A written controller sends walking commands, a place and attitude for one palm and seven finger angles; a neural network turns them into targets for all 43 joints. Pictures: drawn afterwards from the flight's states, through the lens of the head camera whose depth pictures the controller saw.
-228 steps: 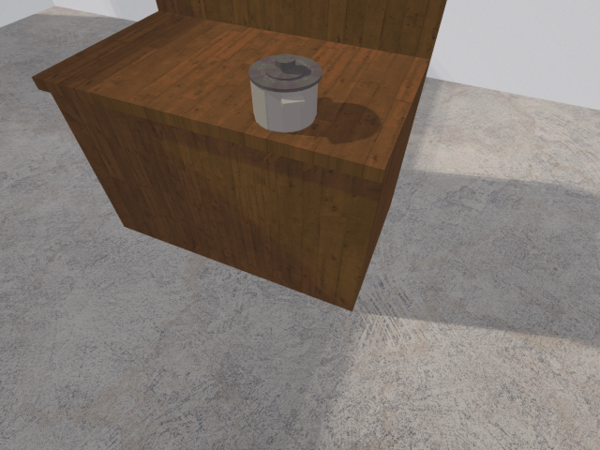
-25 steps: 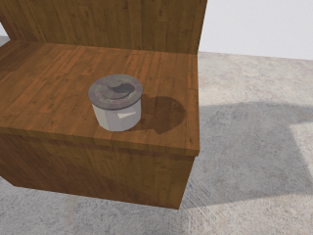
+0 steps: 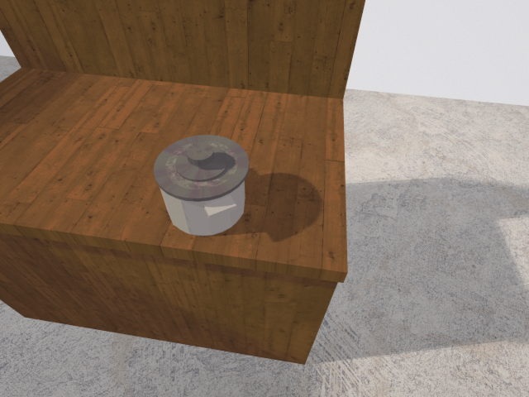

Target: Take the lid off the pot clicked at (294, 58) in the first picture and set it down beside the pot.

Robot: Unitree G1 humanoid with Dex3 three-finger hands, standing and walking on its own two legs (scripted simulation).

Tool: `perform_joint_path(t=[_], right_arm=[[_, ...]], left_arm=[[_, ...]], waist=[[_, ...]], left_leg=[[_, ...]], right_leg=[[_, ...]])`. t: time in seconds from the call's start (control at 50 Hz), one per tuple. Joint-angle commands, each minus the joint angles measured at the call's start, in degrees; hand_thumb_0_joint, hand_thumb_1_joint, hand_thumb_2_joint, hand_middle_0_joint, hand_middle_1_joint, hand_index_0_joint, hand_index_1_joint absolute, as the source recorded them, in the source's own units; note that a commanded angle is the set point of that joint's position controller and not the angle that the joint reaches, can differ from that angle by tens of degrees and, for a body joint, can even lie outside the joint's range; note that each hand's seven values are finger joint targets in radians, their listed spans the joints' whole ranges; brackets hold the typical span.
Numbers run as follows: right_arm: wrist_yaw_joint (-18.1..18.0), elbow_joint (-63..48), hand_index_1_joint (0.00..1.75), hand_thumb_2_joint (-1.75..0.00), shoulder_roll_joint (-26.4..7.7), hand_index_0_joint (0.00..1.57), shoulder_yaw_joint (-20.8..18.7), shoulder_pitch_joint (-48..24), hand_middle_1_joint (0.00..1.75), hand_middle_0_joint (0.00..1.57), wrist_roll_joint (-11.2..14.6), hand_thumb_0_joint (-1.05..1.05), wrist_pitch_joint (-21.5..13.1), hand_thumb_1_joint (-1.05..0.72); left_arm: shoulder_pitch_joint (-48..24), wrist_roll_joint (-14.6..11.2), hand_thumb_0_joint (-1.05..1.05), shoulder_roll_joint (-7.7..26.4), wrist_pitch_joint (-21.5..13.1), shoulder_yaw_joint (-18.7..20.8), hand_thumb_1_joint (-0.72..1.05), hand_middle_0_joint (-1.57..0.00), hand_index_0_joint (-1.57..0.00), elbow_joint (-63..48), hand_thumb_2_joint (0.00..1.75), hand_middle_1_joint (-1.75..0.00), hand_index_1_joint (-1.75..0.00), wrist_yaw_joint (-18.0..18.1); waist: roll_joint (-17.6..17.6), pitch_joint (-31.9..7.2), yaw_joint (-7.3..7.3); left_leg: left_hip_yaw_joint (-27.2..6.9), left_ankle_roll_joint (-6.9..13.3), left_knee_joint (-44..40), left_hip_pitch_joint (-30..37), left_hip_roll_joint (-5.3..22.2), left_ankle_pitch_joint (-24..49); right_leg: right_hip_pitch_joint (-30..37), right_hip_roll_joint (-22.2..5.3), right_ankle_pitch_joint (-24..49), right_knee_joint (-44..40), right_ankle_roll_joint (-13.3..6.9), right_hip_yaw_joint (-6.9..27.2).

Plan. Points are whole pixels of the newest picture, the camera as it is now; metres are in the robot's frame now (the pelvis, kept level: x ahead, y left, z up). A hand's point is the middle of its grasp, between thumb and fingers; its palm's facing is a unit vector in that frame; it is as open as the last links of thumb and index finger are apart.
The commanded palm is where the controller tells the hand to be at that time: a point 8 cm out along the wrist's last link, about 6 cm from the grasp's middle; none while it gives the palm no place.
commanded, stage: look again from close up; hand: left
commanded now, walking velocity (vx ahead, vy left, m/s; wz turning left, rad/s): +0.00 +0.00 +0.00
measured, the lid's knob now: (200, 154) +0.50 +0.16 +0.09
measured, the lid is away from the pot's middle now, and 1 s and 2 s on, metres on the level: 0.00 0.00 0.00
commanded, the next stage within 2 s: lift the closed hand beside the body in 0.44 s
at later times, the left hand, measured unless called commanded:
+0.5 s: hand out of the picture -0.01 +0.16 -0.18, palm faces +0.04 -0.98 -0.17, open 7.3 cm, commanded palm none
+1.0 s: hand out of the picture +0.13 +0.20 -0.05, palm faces +0.22 -0.92 -0.31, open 3.9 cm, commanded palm +0.08 +0.24 -0.01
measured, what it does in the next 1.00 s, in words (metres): stands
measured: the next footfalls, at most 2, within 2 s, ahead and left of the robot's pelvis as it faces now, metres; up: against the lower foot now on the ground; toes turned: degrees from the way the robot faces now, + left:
none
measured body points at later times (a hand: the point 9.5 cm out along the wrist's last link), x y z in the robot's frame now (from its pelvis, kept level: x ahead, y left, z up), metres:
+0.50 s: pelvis +0.00 +0.00 +0.00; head +0.00 +0.00 +0.45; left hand -0.01 +0.21 -0.16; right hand -0.02 -0.20 -0.16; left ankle -0.04 +0.09 -0.74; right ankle +0.03 -0.10 -0.74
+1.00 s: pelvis +0.00 -0.01 +0.00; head +0.03 -0.01 +0.45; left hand +0.12 +0.24 -0.03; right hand +0.22 -0.27 -0.06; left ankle -0.04 +0.09 -0.74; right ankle +0.03 -0.10 -0.74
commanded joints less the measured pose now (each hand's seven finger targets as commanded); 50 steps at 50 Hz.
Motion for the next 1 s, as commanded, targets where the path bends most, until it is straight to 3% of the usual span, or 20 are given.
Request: perform_joint_path(t=[0.0,0.5,0.52,0.54,0.56,0.58,0.6,0.62,0.64,0.66,0.7,0.72,0.74,0.8,0.82,0.86,0.9,0.92,0.94,0.98], right_arm=[[-0.1,-0.4,0.30,-0.90,-4.5,0.20,-0.7,4.6,0.30,0.20,0.2,0.00,-0.5,-0.90],[-0.2,0.7,0.30,-0.90,-3.7,0.20,-0.6,6.8,0.30,0.20,0.2,0.00,-0.5,-0.90],[0.3,-3.0,0.30,-0.90,-6.5,0.20,-0.9,4.6,0.30,0.20,-0.6,0.00,-0.2,-0.90],[0.7,-24.6,0.30,-0.90,-17.6,0.20,-2.1,-2.8,0.30,0.20,3.3,0.00,-9.0,-0.90],[-0.7,-22.2,0.30,-0.90,-13.5,0.20,-2.2,-2.5,0.30,0.20,4.3,0.00,-14.4,-0.90],[-0.3,-20.8,0.30,-0.90,-12.4,0.20,-2.3,-2.0,0.30,0.20,4.3,0.00,-16.0,-0.90],[0.4,-20.2,0.30,-0.90,-12.4,0.20,-2.4,-1.6,0.30,0.20,3.7,0.00,-16.5,-0.90],[1.1,-20.4,0.30,-0.90,-12.8,0.20,-2.4,-3.4,0.30,0.20,2.4,0.00,-16.7,-0.90],[1.8,-21.0,0.30,-0.90,-13.7,0.20,-2.8,-4.3,0.30,0.20,1.1,0.00,-15.8,-0.90],[2.4,-23.0,0.30,-0.90,-14.3,0.20,-3.8,-4.7,0.30,0.20,0.6,0.00,-15.1,-0.90],[3.2,-27.0,0.30,-0.90,-13.8,0.20,-5.1,-6.7,0.30,0.20,0.2,0.00,-13.6,-0.90],[3.5,-28.5,0.30,-0.90,-12.9,0.20,-5.7,-8.0,0.30,0.20,0.4,0.00,-12.8,-0.90],[3.8,-30.0,0.30,-0.90,-12.5,0.20,-6.0,-9.4,0.30,0.20,0.6,0.00,-11.6,-0.90],[3.7,-34.3,0.30,-0.90,-12.4,0.20,-6.8,-10.9,0.30,0.20,1.4,0.00,-8.9,-0.90],[3.2,-34.9,0.30,-0.90,-12.4,0.20,-7.0,-11.0,0.30,0.20,1.7,0.00,-8.0,-0.90],[2.5,-37.1,0.30,-0.90,-12.2,0.20,-6.5,-10.7,0.30,0.20,1.7,0.00,-7.2,-0.90],[1.8,-38.1,0.30,-0.90,-12.0,0.20,-6.0,-10.0,0.30,0.20,1.4,0.00,-6.7,-0.90],[1.4,-38.4,0.30,-0.90,-12.1,0.20,-5.8,-9.7,0.30,0.20,1.3,0.00,-6.3,-0.90],[1.1,-38.7,0.30,-0.90,-11.8,0.20,-5.5,-9.6,0.30,0.20,1.2,0.00,-6.2,-0.90],[0.6,-38.8,0.30,-0.90,-11.9,0.20,-5.1,-9.1,0.30,0.20,0.9,0.00,-6.0,-0.90]], left_arm=[[4.3,-0.2,0.00,5.3,-0.9,0.6,0.90,-0.20,-0.20,-1.5,0.90,-0.30,-0.30,0.3],[4.6,-0.3,0.00,5.3,-0.5,0.7,0.90,-0.20,-0.20,-1.4,0.90,-0.30,-0.30,0.2],[1.9,-0.7,0.00,10.5,-1.2,-0.1,0.90,-0.20,-0.20,-3.4,0.90,-0.30,-0.30,0.5],[-30.3,-10.7,0.00,12.8,-7.7,-2.6,0.90,-0.24,-0.24,-67.5,0.90,-0.35,-0.35,2.7],[-17.3,-8.4,0.00,13.7,-3.9,-1.7,0.90,-0.29,-0.29,-63.1,0.90,-0.40,-0.40,6.1],[-4.6,-7.3,0.00,7.0,0.2,-2.9,0.90,-0.33,-0.33,-55.5,0.90,-0.44,-0.44,8.6],[-0.3,-6.3,0.00,1.2,1.0,-6.3,0.90,-0.38,-0.38,-51.7,0.90,-0.49,-0.49,8.4],[3.3,-4.6,0.00,1.2,0.5,-5.7,0.90,-0.42,-0.42,-45.4,0.90,-0.54,-0.54,8.4],[2.3,-2.5,0.00,2.9,-0.6,-4.1,0.90,-0.46,-0.46,-43.2,0.90,-0.59,-0.59,8.0],[2.6,-1.1,0.00,5.0,-1.7,-2.0,0.90,-0.51,-0.51,-44.1,0.90,-0.64,-0.64,7.5],[11.3,-0.5,0.00,7.2,-2.9,2.0,0.90,-0.60,-0.60,-50.5,0.90,-0.73,-0.73,7.1],[19.8,-0.7,0.00,8.7,-3.1,5.1,0.90,-0.64,-0.64,-52.6,0.90,-0.78,-0.78,7.2],[25.4,-1.3,0.00,7.1,-3.1,4.8,0.90,-0.68,-0.68,-54.8,0.90,-0.83,-0.83,6.7],[24.0,-0.9,0.00,9.1,-3.7,6.8,0.90,-0.82,-0.82,-61.8,0.90,-0.97,-0.97,6.1],[23.6,-0.9,0.00,11.6,-3.7,9.5,0.90,-0.86,-0.86,-62.5,0.90,-1.02,-1.02,6.4],[19.6,-1.3,0.00,11.5,-4.4,8.7,0.90,-0.95,-0.95,-67.7,0.90,-1.12,-1.12,6.2],[18.5,-1.7,0.00,11.9,-4.5,9.0,0.90,-1.04,-1.04,-71.4,0.90,-1.21,-1.21,6.2],[16.5,-1.8,0.00,13.6,-4.5,9.9,0.90,-1.08,-1.08,-73.9,0.90,-1.26,-1.26,6.4],[15.3,-1.9,0.00,12.2,-4.3,8.4,0.90,-1.12,-1.12,-75.1,0.90,-1.31,-1.31,6.4],[15.3,-1.9,0.00,11.5,-3.5,7.7,0.90,-1.21,-1.21,-75.0,0.90,-1.40,-1.40,6.4]], waist=[[0.5,1.6,-0.19],[0.6,3.6,0.15],[4.3,6.1,-2.04],[13.9,-6.8,-1.72],[14.1,-6.5,-2.60],[8.4,-0.8,-1.95],[2.4,3.0,-3.30],[-2.2,4.6,-3.80],[-8.5,3.7,-3.73],[-9.6,0.0,-2.97],[-8.3,-6.4,-0.17],[-4.3,-7.6,1.89],[-4.3,-5.9,2.14],[-3.1,-1.7,0.57],[-3.1,-0.9,0.37],[0.4,-2.5,-0.51],[2.2,-5.3,-0.42],[3.6,-5.8,-0.94],[4.6,-6.3,-1.21],[4.1,-6.8,-1.28]], left_leg=[[-6.6,0.1,-5.1,-4.0,7.2,11.1],[-6.9,0.3,-6.9,-5.0,7.3,7.6],[-7.0,0.0,-7.5,-2.9,2.7,17.7],[-7.5,-2.5,-6.6,-5.1,-0.4,12.6],[-6.2,-3.7,-8.3,-4.2,0.8,8.4],[-7.3,-4.5,-9.5,-8.5,0.0,7.2],[-7.7,-3.5,-8.8,-7.8,0.2,7.3],[-8.0,-2.1,-6.8,-8.0,-0.2,7.2],[-8.3,-0.8,-5.3,-8.4,0.0,7.3],[-7.9,-0.4,-4.1,-9.1,0.1,7.5],[-6.9,-0.8,-3.5,-10.3,0.1,8.4],[-6.1,-1.2,-3.6,-10.8,0.2,9.4],[-5.8,-1.4,-3.7,-12.0,0.2,9.8],[-4.7,-1.2,-2.5,-14.3,0.0,7.2],[-4.4,-1.1,-2.3,-14.6,0.0,5.7],[-3.6,-0.7,-1.5,-13.5,-0.3,5.6],[-3.3,-0.5,-1.0,-11.3,-0.4,8.4],[-3.4,-0.5,-0.8,-10.1,-0.4,8.3],[-3.1,-0.3,-0.7,-9.2,-0.5,9.3],[-3.4,-0.2,-0.6,-7.6,-0.4,11.4]], right_leg=[[3.2,-6.7,11.2,-3.7,-1.3,7.7],[2.5,-6.3,6.5,-5.0,-1.1,7.4],[-0.4,-1.1,7.9,1.9,-2.8,6.9],[1.0,-0.9,1.6,-0.4,-0.1,5.0],[1.7,-0.1,-0.5,-0.2,-1.4,3.7],[1.8,0.3,-0.4,-1.4,-1.6,1.6],[1.6,0.5,0.9,-3.4,-1.1,1.0],[0.8,0.3,1.7,-4.4,-0.6,0.6],[1.0,0.0,1.6,-3.9,0.2,0.3],[1.8,-0.2,0.8,-3.6,0.7,0.8],[6.1,-0.6,0.0,-2.4,0.8,1.5],[8.6,-0.8,0.4,-2.3,0.4,1.8],[8.7,-1.0,0.9,-1.9,0.2,1.6],[4.5,-0.9,0.0,-2.2,0.3,2.2],[3.6,-0.8,-0.8,-2.8,0.4,2.2],[3.3,-0.7,0.3,-3.2,0.6,3.0],[4.8,-0.6,4.1,-2.9,0.8,3.4],[4.1,-0.5,4.1,-3.3,0.9,3.5],[4.6,-0.6,5.6,-3.5,1.1,3.6],[5.0,-0.4,8.0,-3.4,1.1,3.3]])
